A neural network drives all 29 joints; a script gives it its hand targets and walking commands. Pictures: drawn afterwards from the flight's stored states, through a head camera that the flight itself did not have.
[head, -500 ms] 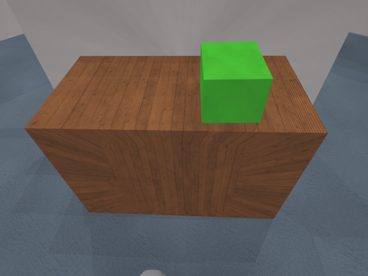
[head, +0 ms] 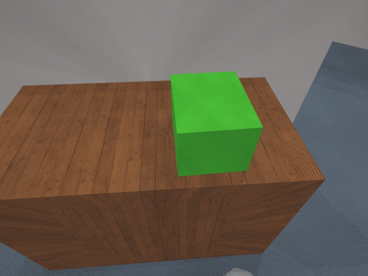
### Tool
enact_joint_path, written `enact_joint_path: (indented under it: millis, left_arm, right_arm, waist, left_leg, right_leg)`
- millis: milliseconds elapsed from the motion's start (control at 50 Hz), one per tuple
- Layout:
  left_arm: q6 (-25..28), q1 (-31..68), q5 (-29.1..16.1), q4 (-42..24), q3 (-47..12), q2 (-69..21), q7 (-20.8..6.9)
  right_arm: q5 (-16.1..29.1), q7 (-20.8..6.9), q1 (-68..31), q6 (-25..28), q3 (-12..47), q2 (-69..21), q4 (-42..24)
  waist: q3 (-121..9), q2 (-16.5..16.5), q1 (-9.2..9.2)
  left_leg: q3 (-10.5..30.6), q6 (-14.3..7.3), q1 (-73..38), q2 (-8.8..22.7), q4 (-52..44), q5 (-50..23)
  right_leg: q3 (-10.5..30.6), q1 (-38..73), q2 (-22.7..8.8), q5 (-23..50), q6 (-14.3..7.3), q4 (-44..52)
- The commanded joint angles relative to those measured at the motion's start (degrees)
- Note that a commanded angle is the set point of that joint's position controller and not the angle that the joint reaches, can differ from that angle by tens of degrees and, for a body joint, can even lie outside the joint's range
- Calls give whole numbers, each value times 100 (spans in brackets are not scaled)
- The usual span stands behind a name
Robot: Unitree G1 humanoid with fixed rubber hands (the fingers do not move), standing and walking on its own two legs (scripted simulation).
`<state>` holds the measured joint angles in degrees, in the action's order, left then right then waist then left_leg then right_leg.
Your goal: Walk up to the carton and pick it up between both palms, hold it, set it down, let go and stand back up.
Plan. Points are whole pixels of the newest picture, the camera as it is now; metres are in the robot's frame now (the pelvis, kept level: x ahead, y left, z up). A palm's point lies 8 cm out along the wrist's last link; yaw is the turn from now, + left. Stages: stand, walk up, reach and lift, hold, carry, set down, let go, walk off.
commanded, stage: walk up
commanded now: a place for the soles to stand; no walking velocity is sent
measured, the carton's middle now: (207, 121) +0.56 -0.04 +0.01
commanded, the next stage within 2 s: none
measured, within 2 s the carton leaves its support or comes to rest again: neither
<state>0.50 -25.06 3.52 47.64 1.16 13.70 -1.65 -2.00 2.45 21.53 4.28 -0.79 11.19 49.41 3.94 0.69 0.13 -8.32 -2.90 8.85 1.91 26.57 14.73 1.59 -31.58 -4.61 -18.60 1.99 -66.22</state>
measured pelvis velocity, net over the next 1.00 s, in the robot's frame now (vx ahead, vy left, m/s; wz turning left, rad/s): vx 0.11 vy -0.04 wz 0.07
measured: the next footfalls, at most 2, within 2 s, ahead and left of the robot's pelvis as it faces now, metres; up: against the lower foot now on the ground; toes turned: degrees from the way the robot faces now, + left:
right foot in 0.18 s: +0.22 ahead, -0.17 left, +0.00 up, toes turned -4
left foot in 0.50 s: +0.17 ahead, +0.09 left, +0.00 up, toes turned +3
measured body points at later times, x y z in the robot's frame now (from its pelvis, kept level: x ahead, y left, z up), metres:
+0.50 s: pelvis +0.13 -0.04 -0.01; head +0.16 -0.05 +0.43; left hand +0.18 +0.20 -0.15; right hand +0.16 -0.28 -0.16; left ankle +0.13 +0.08 -0.74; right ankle +0.18 -0.17 -0.74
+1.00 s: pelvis +0.11 -0.04 -0.01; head +0.13 -0.05 +0.44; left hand +0.16 +0.23 -0.14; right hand +0.21 -0.29 -0.15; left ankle +0.13 +0.08 -0.74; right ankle +0.18 -0.17 -0.74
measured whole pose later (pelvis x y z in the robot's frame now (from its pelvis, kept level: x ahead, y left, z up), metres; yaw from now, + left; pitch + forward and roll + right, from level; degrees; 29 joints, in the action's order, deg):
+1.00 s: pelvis +0.11 -0.04 -0.01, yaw +4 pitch -3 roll +0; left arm -1.5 -12.3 0.2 52.1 -0.9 15.7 0.3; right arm 0.1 0.1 13.6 -0.6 0.3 14.9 49.2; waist 4.2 -0.9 0.6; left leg 1.5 0.3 15.4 0.0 32.7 14.8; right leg -7.1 -17.1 -4.6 -11.2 0.2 -31.0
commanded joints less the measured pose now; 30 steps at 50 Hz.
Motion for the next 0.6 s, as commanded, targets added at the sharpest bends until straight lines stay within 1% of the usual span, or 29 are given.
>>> enact_joint_path:
  millis: [0,20,40,60,80,100,120,140,160,180,200,220,240,260,280,300,320,340,380,400,420,440,460,480,500,520,540,560,580]
  left_arm:
    - [118,-313,-42,-157,-42,-124,-79]
    - [160,-162,-56,-229,-27,-115,-72]
    - [187,27,-46,-264,-24,-108,-39]
    - [213,80,-45,-238,-5,-115,8]
    - [210,117,-41,-253,24,-60,38]
    - [213,-33,-46,-200,62,-18,90]
    - [232,-241,-41,-96,90,28,133]
    - [267,-569,-53,35,137,200,192]
    - [319,-896,-31,124,233,496,233]
    - [287,-1058,-64,41,341,948,279]
    - [197,-927,-140,-27,290,1003,324]
    - [118,-497,-236,-162,270,910,380]
    - [89,-108,-303,-279,248,833,409]
    - [86,210,-318,-363,204,716,405]
    - [91,540,-319,-419,119,519,375]
    - [118,659,-253,-365,52,455,350]
    - [139,758,-219,-304,2,393,342]
    - [149,760,-182,-230,-5,362,350]
    - [129,725,-160,-138,1,452,356]
    - [119,727,-189,-119,16,536,364]
    - [87,794,-218,-99,37,605,371]
    - [33,895,-243,-102,41,718,374]
    - [-29,1012,-273,-72,71,747,364]
    - [-79,1092,-313,-84,68,705,336]
    - [-119,1113,-338,-123,34,601,310]
    - [-172,1054,-365,-119,-17,447,301]
    - [-238,1028,-392,-106,-32,305,343]
    - [-258,1037,-369,-36,-58,302,386]
    - [-235,1126,-318,-4,-56,402,376]
  right_arm:
    - [-79,-146,185,190,-136,735,-149]
    - [-81,-187,381,162,-147,758,-62]
    - [-62,-216,474,124,-133,721,-13]
    - [-20,-235,553,70,-144,805,25]
    - [-10,-238,566,29,-150,871,63]
    - [-9,-237,445,-13,-161,1017,59]
    - [2,-236,360,-70,-160,1048,46]
    - [25,-261,383,-118,-126,965,36]
    - [-1,-260,652,-151,-15,715,87]
    - [54,-247,1122,-207,78,356,66]
    - [70,-192,1349,-331,69,285,86]
    - [67,-152,1433,-403,46,340,79]
    - [83,-132,1249,-406,48,460,-29]
    - [55,-130,853,-389,27,550,-89]
    - [72,-148,682,-404,12,632,-135]
    - [84,-157,757,-415,0,637,-63]
    - [79,-149,881,-425,1,561,-26]
    - [51,-137,850,-431,18,507,0]
    - [60,-108,751,-407,34,429,-2]
    - [63,-102,675,-397,22,460,-23]
    - [78,-85,650,-384,20,416,-46]
    - [129,-72,591,-388,3,430,-80]
    - [156,-58,555,-366,5,426,-104]
    - [171,-42,480,-344,-58,618,-143]
    - [165,-33,310,-332,-149,942,-223]
    - [188,-38,23,-342,-179,1124,-327]
    - [223,-63,-336,-392,-219,1360,-391]
    - [196,-86,-532,-425,-198,1291,-392]
    - [198,-108,-559,-431,-163,1175,-386]
  waist:
    - [669,-1041,92]
    - [617,-1132,14]
    - [641,-1137,-55]
    - [501,-1082,-112]
    - [422,-1080,-113]
    - [264,-1032,-12]
    - [88,-790,113]
    - [-202,-529,266]
    - [-467,-41,431]
    - [-910,1030,422]
    - [-747,868,266]
    - [-479,698,134]
    - [-381,752,141]
    - [-186,821,144]
    - [-92,940,56]
    - [-37,929,-59]
    - [11,1003,-139]
    - [-5,990,-100]
    - [-198,868,-72]
    - [-394,637,-41]
    - [-507,597,-57]
    - [-581,573,-83]
    - [-637,535,-149]
    - [-634,322,-139]
    - [-552,-62,-84]
    - [-423,-456,31]
    - [-44,-822,77]
    - [147,-991,78]
    - [187,-920,42]
  left_leg:
    - [109,-487,1127,686,-1283,-775]
    - [145,-490,851,662,-1194,-732]
    - [169,-526,835,668,-1042,-1030]
    - [233,-532,769,745,-808,-1350]
    - [322,-574,753,870,-632,-1626]
    - [364,-538,761,925,-360,-1790]
    - [319,-395,753,854,26,-1790]
    - [177,-241,747,646,771,-1783]
    - [121,-79,1006,471,1556,-864]
    - [44,167,1427,2,2827,1226]
    - [786,257,1158,-113,3550,2035]
    - [1036,265,1227,78,3918,2089]
    - [1045,300,1629,157,4049,2133]
    - [1123,302,1719,214,3935,1986]
    - [1170,318,1390,255,3520,1746]
    - [1110,328,1042,185,3200,1639]
    - [1022,357,840,132,2945,1539]
    - [911,388,817,80,2608,1531]
    - [790,444,822,7,1798,1157]
    - [710,454,638,-40,1499,789]
    - [646,445,438,-83,1137,411]
    - [577,423,200,-147,649,-149]
    - [619,386,-67,-78,96,-878]
    - [816,322,-162,109,54,-1283]
    - [1297,154,-9,520,103,-1820]
    - [1686,-72,402,844,-136,-1792]
    - [2032,-459,1208,1213,-444,-1495]
    - [2107,-536,1435,1228,-571,-1181]
    - [1977,-400,1463,1058,-534,-1157]
  right_leg:
    - [-624,450,25,1011,-192,1427]
    - [-686,402,52,1288,-201,1897]
    - [-798,529,175,1552,-188,2265]
    - [-854,822,256,1809,-191,2495]
    - [-849,1129,289,1884,-206,2615]
    - [-850,1542,362,2029,-209,2909]
    - [-893,2024,425,2284,-251,3308]
    - [-880,2532,457,2371,-318,3658]
    - [-507,3046,21,2482,-377,3638]
    - [1176,3332,-1262,2785,-786,3869]
    - [2111,2592,-1759,2057,-1158,4443]
    - [2018,2302,-1913,1483,-1445,4524]
    - [2064,2317,-1871,1032,-1543,4752]
    - [1784,2055,-1682,889,-1541,4957]
    - [1203,1639,-1392,1076,-1414,5071]
    - [824,1369,-1242,1463,-1356,4980]
    - [497,1246,-1109,2047,-1345,4800]
    - [222,1368,-1033,2625,-1328,4575]
    - [22,1714,-973,3227,-1260,4231]
    - [8,1874,-946,3437,-1210,4072]
    - [46,1854,-954,3324,-1169,3952]
    - [14,1779,-896,2980,-1092,3821]
    - [8,1647,-831,2385,-946,3693]
    - [-52,1555,-733,1840,-775,3543]
    - [-202,1410,-498,1346,-600,3301]
    - [-409,1408,-155,530,-424,3024]
    - [-677,1710,196,45,-337,2845]
    - [-623,1859,128,5,-344,3030]
    - [-602,1994,79,253,-353,3194]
